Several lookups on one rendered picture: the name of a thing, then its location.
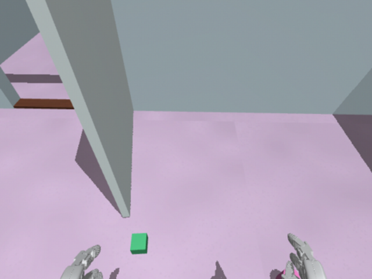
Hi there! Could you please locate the left robot hand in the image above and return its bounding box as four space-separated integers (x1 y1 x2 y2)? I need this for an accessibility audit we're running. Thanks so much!
60 245 103 279

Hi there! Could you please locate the right robot hand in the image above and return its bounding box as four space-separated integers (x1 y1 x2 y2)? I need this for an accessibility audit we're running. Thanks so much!
281 233 327 279

